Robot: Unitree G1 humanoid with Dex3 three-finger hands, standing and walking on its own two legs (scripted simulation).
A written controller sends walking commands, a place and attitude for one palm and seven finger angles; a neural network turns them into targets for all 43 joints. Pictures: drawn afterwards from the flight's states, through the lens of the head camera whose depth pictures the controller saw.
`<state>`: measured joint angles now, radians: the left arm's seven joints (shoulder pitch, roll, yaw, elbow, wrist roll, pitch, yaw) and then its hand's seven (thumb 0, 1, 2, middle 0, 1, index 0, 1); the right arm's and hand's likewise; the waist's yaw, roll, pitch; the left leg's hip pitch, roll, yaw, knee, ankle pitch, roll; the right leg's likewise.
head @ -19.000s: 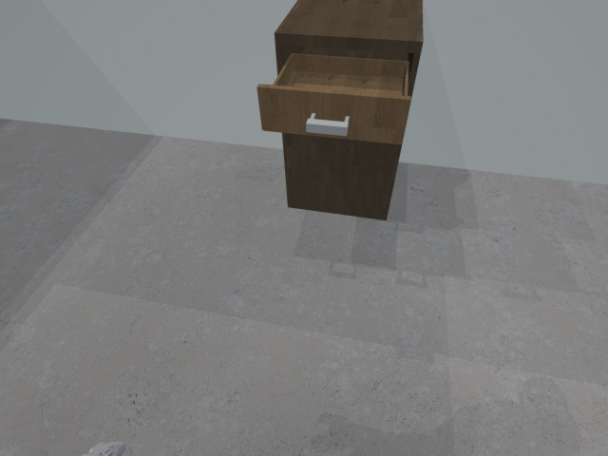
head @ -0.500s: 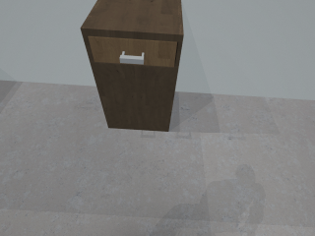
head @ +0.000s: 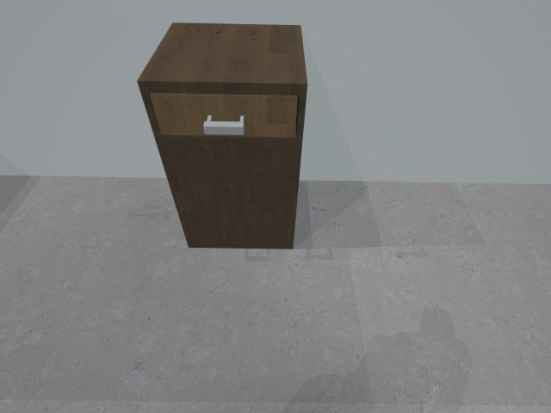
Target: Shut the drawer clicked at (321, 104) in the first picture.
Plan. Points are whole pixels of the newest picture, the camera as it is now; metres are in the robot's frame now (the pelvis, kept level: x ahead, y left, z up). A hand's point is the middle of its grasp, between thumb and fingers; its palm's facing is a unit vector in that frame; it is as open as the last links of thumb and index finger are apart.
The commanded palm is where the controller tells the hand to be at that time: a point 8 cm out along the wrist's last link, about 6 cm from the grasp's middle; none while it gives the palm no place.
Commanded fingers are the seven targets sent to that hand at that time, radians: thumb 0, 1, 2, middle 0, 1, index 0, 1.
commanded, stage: let the arm hang, fingers relaxed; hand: left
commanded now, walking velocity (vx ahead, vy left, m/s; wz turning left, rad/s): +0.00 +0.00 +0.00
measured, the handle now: (225, 123) +0.89 +0.20 -0.09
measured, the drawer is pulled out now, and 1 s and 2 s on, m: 0.00 0.00 0.00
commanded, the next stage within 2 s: look to check the result in 0.14 s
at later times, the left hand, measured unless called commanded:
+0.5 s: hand out of the picture -0.01 +0.16 -0.17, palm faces +0.03 -0.98 -0.20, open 7.4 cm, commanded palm none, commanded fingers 0.00 0.90 0.90 -0.20 -0.30 -0.20 -0.30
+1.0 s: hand out of the picture +0.04 +0.16 -0.17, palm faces +0.02 -0.97 -0.24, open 7.4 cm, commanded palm none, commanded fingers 0.00 0.90 0.90 -0.20 -0.30 -0.20 -0.30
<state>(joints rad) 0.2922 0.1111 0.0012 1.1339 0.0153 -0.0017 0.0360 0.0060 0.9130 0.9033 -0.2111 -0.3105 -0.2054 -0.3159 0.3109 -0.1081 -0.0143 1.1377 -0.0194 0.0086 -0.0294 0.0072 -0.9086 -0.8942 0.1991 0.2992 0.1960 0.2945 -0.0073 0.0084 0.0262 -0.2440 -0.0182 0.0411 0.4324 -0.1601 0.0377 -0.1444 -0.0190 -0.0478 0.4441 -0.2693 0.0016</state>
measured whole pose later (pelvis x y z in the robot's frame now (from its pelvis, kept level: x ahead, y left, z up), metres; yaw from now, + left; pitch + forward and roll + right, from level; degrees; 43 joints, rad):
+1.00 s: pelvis +0.02 -0.03 +0.00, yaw +0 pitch -2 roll +0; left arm 0.22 0.19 0.01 1.14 0.01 -0.02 0.02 0.00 0.90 0.90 -0.20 -0.30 -0.20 -0.30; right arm 0.21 -0.19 -0.02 1.14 -0.02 0.00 -0.03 0.00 -0.90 -0.89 0.20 0.30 0.20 0.29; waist 0.00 0.02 0.06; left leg -0.19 0.01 0.02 0.39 -0.17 0.00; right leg -0.08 0.02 -0.06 0.38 -0.27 -0.04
